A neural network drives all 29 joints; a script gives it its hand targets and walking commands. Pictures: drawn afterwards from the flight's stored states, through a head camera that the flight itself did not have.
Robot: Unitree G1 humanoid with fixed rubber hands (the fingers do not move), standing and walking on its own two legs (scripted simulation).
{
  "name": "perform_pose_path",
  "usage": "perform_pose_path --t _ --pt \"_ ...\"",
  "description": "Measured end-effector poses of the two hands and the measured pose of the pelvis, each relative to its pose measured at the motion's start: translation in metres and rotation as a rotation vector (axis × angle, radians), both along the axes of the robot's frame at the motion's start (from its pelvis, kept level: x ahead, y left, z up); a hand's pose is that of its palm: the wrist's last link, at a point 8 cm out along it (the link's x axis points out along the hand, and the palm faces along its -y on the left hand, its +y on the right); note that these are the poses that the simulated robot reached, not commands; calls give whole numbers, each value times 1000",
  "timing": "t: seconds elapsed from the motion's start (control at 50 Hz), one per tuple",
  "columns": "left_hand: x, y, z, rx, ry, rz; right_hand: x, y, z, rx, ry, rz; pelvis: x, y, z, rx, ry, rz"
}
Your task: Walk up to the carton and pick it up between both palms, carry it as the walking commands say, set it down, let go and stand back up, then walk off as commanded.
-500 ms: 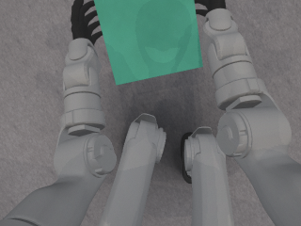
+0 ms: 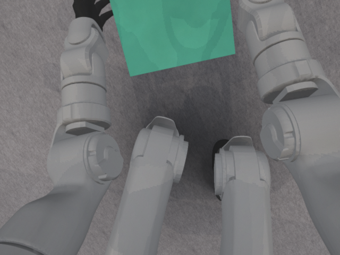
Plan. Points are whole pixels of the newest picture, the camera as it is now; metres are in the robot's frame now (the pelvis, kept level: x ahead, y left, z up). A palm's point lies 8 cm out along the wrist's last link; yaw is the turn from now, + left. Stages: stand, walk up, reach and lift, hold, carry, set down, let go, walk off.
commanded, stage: set down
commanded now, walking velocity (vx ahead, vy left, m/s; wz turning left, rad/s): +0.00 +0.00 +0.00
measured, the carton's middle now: (171, 4) +0.54 +0.13 -0.25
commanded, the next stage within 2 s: none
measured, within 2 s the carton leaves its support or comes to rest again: rests again in 1.08 s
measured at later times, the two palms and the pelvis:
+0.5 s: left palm (94, 24) +0.47 +0.26 -0.18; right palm out of the picture +0.57 -0.01 -0.18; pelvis +0.00 -0.01 -0.01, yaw +0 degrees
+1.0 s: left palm (99, 28) +0.47 +0.26 -0.20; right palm out of the picture +0.57 -0.01 -0.20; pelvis +0.00 -0.01 -0.02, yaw +1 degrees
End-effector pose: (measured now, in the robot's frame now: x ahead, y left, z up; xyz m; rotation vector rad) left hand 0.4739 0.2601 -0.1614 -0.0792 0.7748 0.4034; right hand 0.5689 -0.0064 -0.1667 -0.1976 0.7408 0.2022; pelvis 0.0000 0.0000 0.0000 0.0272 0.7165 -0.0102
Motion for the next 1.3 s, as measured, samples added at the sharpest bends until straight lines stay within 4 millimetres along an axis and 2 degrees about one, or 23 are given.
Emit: perform_pose_path --t 0.2,0.54,0.8,1.3 --pt "-3 1 -9 -7 4 3 4 2 -6 -5 5 22 4 -7 -3 10 2 -4" --pt "-6 -1 -19 -26 20 -17 0 -3 -13 -18 22 45 -2 -8 -11 14 -37 -3" --pt "-10 -2 -36 -31 36 -21 -2 -5 -30 -16 40 57 0 -7 -17 15 -56 -5" --pt "-9 2 -47 -38 42 -29 -3 -4 -44 -1 49 84 1 -9 -28 25 -84 -2"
